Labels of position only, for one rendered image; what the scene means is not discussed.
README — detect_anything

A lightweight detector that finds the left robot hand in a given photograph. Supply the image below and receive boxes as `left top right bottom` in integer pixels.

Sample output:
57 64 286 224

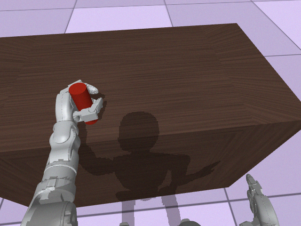
55 80 103 125

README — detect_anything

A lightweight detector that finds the right robot hand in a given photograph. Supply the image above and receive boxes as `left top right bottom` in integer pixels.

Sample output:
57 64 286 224
239 174 279 226

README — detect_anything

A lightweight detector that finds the left robot arm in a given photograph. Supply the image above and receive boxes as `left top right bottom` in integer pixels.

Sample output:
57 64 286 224
20 121 80 226

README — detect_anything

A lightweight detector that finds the can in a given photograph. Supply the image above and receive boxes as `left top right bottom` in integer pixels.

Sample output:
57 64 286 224
69 82 98 125

